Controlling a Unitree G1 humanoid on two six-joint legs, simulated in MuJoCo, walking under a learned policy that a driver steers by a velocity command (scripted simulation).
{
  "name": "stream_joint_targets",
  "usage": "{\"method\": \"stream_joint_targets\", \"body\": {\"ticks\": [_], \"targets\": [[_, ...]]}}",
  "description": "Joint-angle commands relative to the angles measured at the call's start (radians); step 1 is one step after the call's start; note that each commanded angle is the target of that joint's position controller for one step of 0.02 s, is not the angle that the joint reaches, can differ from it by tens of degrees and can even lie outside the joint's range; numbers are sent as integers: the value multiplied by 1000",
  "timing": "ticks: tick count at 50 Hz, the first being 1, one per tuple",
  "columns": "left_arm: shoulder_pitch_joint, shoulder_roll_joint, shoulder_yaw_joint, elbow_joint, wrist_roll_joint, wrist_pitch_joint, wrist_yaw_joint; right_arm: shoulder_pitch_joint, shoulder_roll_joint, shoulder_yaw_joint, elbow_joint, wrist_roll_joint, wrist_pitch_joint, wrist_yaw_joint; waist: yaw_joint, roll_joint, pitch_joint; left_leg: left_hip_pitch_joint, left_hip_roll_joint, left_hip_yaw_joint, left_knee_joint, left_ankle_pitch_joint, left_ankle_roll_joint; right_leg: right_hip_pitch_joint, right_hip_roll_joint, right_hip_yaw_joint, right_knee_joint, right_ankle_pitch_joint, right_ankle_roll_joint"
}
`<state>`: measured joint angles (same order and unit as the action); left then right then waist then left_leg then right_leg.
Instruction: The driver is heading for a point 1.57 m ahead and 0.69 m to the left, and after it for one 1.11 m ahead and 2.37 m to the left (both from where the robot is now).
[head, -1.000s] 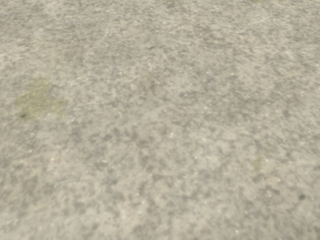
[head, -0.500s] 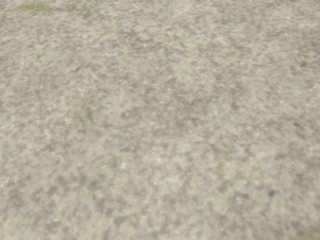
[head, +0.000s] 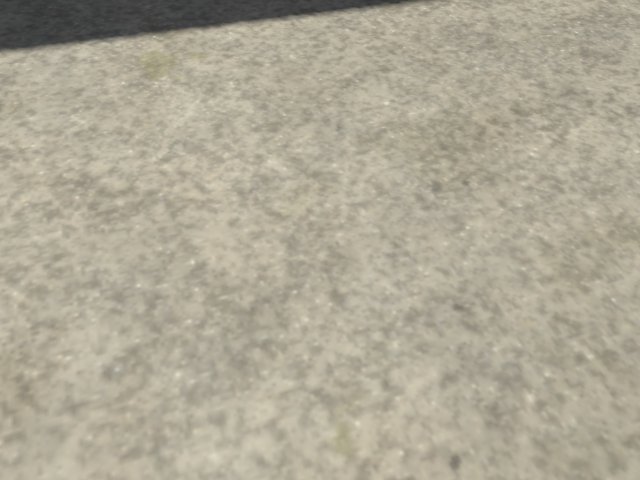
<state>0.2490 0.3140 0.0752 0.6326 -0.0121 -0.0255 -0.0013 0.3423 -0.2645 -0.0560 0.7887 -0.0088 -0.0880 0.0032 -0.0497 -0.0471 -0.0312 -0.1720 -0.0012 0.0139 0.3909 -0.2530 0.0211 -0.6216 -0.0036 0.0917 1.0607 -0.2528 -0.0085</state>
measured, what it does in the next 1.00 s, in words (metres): walks ahead, turning left: right foot, then left foot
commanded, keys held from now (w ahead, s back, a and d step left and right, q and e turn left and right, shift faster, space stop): w+q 1.00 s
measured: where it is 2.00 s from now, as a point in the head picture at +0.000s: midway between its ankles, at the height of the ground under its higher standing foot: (117, 305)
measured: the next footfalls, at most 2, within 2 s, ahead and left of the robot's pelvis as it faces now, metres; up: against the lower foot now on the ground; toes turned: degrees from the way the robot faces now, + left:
right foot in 0.26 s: +0.28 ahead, -0.15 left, +0.00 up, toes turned +5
left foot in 0.72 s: +0.50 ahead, +0.19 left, +0.00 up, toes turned +23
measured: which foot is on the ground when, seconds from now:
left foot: down 0.00-0.26, up 0.28-0.70, down 0.72-1.00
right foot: up 0.00-0.24, down 0.26-0.72, up 0.74-1.00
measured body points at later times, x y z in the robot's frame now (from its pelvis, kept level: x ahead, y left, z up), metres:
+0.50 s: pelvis +0.25 -0.03 +0.00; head +0.27 -0.02 +0.45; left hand +0.27 +0.26 -0.11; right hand +0.44 -0.28 -0.10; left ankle +0.28 +0.13 -0.67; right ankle +0.24 -0.15 -0.74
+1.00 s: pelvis +0.49 +0.11 +0.00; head +0.52 +0.15 +0.45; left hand +0.53 +0.44 -0.09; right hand +0.69 -0.10 -0.10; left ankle +0.46 +0.17 -0.74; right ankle +0.69 +0.00 -0.67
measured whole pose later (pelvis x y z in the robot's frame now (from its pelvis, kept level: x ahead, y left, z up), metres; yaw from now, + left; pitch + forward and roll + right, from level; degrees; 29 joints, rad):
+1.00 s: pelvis +0.49 +0.11 +0.00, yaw +30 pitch +1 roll -1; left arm 0.09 0.31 0.06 0.71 0.01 -0.09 0.00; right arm 0.33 -0.28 -0.06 0.69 0.01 -0.05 0.01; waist -0.05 -0.03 0.06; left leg -0.21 -0.11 -0.08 0.36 -0.17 0.10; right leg -0.66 -0.09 0.08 0.90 -0.15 0.05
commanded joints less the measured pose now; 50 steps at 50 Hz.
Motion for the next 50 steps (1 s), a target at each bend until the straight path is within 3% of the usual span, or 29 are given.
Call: {"method": "stream_joint_targets", "body": {"ticks": [1, 4, 8, 10, 11, 12, 13, 14, 15, 16, 17, 18, 20, 23, 27, 31, 33, 34, 35, 36, 37, 38, 39, 40, 41, 42, 44, 47, 50], "targets": [[-109, 26, -1, -99, 10, -35, -5, -23, -139, -25, -41, 12, -10, 0, 9, 153, 91, 82, 208, -247, -241, 75, 170, -174, -59, -38, -120, 126, 24], [-225, -16, -20, -122, 5, -54, -18, 27, -161, -28, -12, 25, 3, -3, -33, 159, 94, 55, 179, -180, -222, 213, 161, -46, -37, -74, -351, 204, 43], [-299, 7, -14, -134, -14, -73, -40, 95, -192, -34, 18, 38, 20, -6, -48, 177, 94, 76, 216, -221, -175, 231, 160, 86, 4, -84, -515, 196, 38], [-263, 41, 0, -127, -18, -81, -42, 94, -206, -39, 26, 41, 30, -11, -5, 197, 74, 98, 241, -253, -129, 293, 140, 189, 10, -70, -581, 171, 8], [-189, 65, 14, -106, -16, -83, -37, 80, -209, -40, 26, 43, 32, -13, 46, 191, 35, 86, 222, -231, -58, 402, 120, 317, 21, -80, -628, 179, -19], [-70, 106, 35, -73, -5, -83, -25, 77, -191, -35, 21, 39, 30, -12, 105, 170, -50, 31, 170, -188, 90, 475, 90, 522, 0, -71, -635, 191, -51], [118, 173, 54, -51, 19, -79, -10, 48, -128, -12, -19, 15, 22, -10, 193, 76, -217, -164, 111, -148, 383, 268, 50, 832, -189, 103, -575, 207, -120], [179, 235, 64, -23, 26, -63, -12, 168, -23, 20, -44, 25, 6, -12, 145, -229, -367, -500, -10, -72, 710, -297, -5, 1103, -434, 499, -642, 39, -258], [184, 142, 44, -17, 23, -58, -11, 134, -121, -6, -29, 51, 0, -14, 171, -169, -318, -592, 27, -153, 847, -319, -9, 1023, -415, 569, -714, -106, -258], [129, 98, 27, -9, 13, -57, -8, 48, -163, -22, -50, 62, 2, -12, 163, -127, -164, -644, 63, -137, 878, -233, -7, 905, -378, 416, -738, -80, -224], [69, 69, 17, -5, 13, -58, -9, 7, -152, -22, -54, 53, 7, -14, 136, -77, -89, -617, 94, -116, 859, -158, -11, 784, -331, 308, -769, -7, -205], [21, 40, 9, 2, 16, -59, -13, -19, -139, -24, -60, 39, 14, -13, 108, -68, -27, -592, 114, -113, 824, -109, -15, 682, -296, 230, -807, 56, -198], [-39, 20, 9, 17, 23, -71, -14, -5, -94, -21, -60, 42, 38, -7, 56, -84, 26, -509, 139, -113, 784, -58, -23, 547, -264, 114, -875, 145, -189], [-61, 49, 23, 47, 18, -88, -9, -53, -62, -14, -93, 34, 59, -2, 33, -39, 76, -526, 149, -110, 692, 9, -41, 486, -276, 0, -927, 271, -199], [-52, 98, 38, 78, 15, -86, 2, -159, -51, -1, -129, 30, 51, 26, 59, -12, 94, -471, 136, -71, 440, 237, -27, 486, -243, -154, -936, 308, -168], [-4, 147, 54, 112, -7, -72, 5, -276, -79, -4, -183, 31, 55, 48, 91, 9, 123, -456, 117, -26, 301, 244, 15, 577, -278, -216, -918, 303, -134], [11, 172, 62, 125, -17, -58, 5, -297, -100, -13, -206, 27, 59, 53, 85, 6, 117, -433, 85, 12, 267, 162, 47, 641, -291, -243, -848, 432, -116], [12, 191, 66, 128, -22, -50, 7, -276, -118, -23, -211, 24, 63, 53, 65, -9, 88, -375, 49, 46, 263, 108, 68, 662, -287, -261, -773, 595, -104], [5, 202, 68, 128, -27, -40, 8, -193, -146, -41, -197, 24, 67, 51, 12, -13, 31, -250, 1, 84, 245, 81, 93, 659, -270, -289, -630, 750, -86], [8, 183, 59, 125, -26, -34, 11, -31, -198, -74, -153, 29, 72, 42, -72, 7, -55, -18, -56, 101, 210, 108, 127, 581, -229, -322, -411, 797, -55], [41, 128, 35, 107, 6, -37, 15, 128, -294, -109, -120, 37, 84, 21, -122, 145, -150, 276, 62, -118, 189, 128, 189, 337, -178, -334, -72, 470, -1], [128, 0, -8, 51, 33, -60, 5, 63, -386, -111, -145, 40, 71, 21, 16, 376, -254, 513, 285, -716, 17, -157, 373, -53, 30, -186, 250, -352, 53], [14, 100, 6, 49, -5, -89, -5, 73, -292, -84, -180, 37, 52, 31, -68, 224, -314, 529, 322, -838, -108, -265, 361, -143, 9, 1, 327, -341, 32], [-63, 137, 15, 25, -34, -103, -10, 45, -243, -69, -167, 28, 37, 34, -69, 174, -175, 437, 304, -715, -121, -204, 317, -213, -27, -9, 305, -243, 9], [-75, 120, 9, 28, -20, -112, -2, -5, -223, -62, -170, 27, 29, 33, -29, 93, -101, 305, 264, -607, -111, -96, 288, -180, -70, -8, 226, -158, -3], [-72, 119, 12, 37, 7, -113, 6, -69, -195, -53, -180, 21, 29, 29, 12, 72, -55, 178, 228, -514, -109, 28, 267, -111, -100, -5, 140, -102, 0], [-42, 120, 18, 45, 17, -93, 5, -123, -168, -43, -206, 4, 26, 20, 60, 105, -43, 54, 191, -441, -145, 166, 267, -8, -119, 3, 69, -47, 12], [-77, 82, 8, 39, 30, -69, 7, -96, -182, -47, -188, 15, 20, 3, 60, 82, -7, -31, 157, -347, -172, 279, 273, 1, -99, -23, -63, 41, 55], [-191, 51, -6, 12, 29, -69, 3, -52, -193, -51, -164, 22, 25, -13, 20, 97, 30, -55, 110, -292, -170, 241, 232, 8, -65, -25, -286, 241, 79]]}}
